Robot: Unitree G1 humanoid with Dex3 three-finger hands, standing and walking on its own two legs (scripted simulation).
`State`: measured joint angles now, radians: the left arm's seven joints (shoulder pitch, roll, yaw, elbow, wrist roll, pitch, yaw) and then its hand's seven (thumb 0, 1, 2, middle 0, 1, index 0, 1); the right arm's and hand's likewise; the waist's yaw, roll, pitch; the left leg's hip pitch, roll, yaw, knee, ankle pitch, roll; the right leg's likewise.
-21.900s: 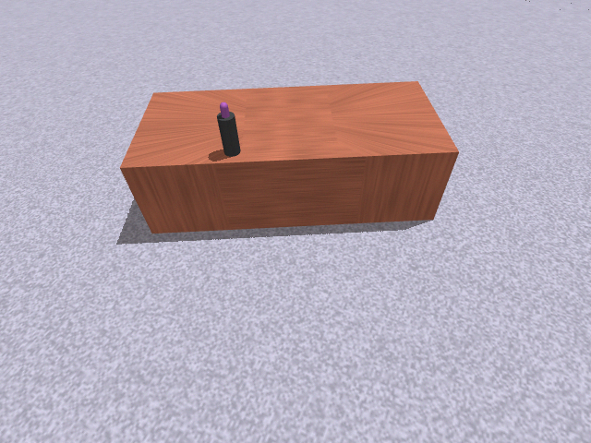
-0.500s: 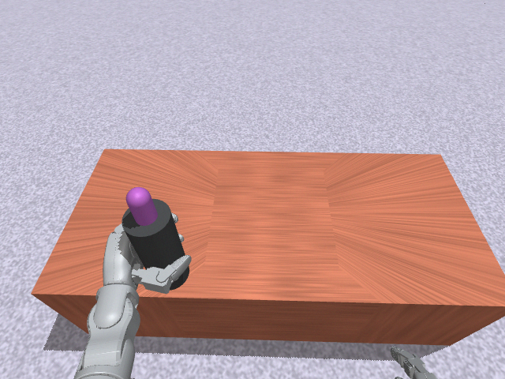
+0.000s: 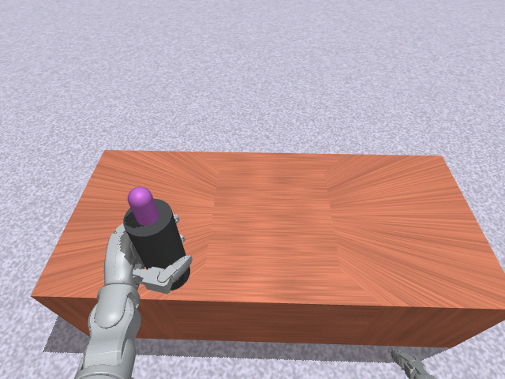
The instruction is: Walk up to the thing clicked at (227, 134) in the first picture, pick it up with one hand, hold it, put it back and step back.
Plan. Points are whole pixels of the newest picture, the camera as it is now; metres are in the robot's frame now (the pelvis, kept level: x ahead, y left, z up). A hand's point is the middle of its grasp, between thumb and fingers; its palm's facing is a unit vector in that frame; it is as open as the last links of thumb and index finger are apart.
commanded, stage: hold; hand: left
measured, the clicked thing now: (157, 239) +0.32 +0.17 +0.07
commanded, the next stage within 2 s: crouch in 0.40 s
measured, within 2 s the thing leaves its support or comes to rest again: neither
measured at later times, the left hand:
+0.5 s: hand (166, 253) +0.31 +0.17 +0.04, palm faces +0.09 -1.00 -0.01, open 9.2 cm
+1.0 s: hand (175, 258) +0.36 +0.18 -0.07, palm faces +0.06 -1.00 -0.01, open 9.2 cm
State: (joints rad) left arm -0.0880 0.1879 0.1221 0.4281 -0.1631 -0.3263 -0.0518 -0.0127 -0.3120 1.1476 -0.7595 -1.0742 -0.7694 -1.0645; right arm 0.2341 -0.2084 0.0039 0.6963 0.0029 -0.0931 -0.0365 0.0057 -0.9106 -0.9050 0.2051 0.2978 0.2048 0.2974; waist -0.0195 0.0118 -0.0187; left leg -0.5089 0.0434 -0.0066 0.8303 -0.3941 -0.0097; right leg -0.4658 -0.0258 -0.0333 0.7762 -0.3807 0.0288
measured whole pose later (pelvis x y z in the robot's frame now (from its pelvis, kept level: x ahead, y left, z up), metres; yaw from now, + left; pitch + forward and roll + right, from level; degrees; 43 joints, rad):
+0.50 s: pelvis -0.01 +0.00 +0.00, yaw +0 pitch +4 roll -2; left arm -0.09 0.19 0.12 0.42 -0.16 -0.32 -0.05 -0.01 -0.31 1.15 -0.76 -1.08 -0.77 -1.07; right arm 0.23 -0.21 0.00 0.69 0.01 -0.09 -0.04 0.01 -0.91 -0.91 0.20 0.30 0.20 0.30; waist -0.02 0.01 -0.01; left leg -0.51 0.04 -0.01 0.83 -0.38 -0.01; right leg -0.47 -0.03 -0.03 0.78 -0.38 0.03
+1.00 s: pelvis -0.02 +0.00 -0.06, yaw -1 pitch +18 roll -2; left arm -0.39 0.28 0.25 0.85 -0.16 -0.57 -0.17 -0.01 -0.31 1.14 -0.76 -1.06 -0.77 -1.05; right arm 0.24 -0.24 -0.01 0.69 -0.03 -0.09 0.00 0.00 -0.90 -0.90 0.21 0.30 0.21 0.30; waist -0.07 -0.01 -0.08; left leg -1.00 0.05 -0.03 1.18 -0.49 -0.02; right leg -0.96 -0.02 -0.04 1.14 -0.49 0.02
